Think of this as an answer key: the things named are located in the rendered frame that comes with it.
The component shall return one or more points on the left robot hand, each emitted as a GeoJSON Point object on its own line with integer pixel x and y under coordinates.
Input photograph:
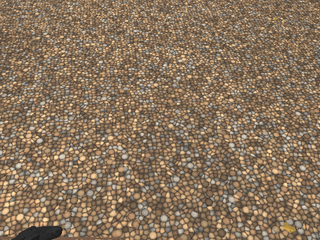
{"type": "Point", "coordinates": [39, 233]}

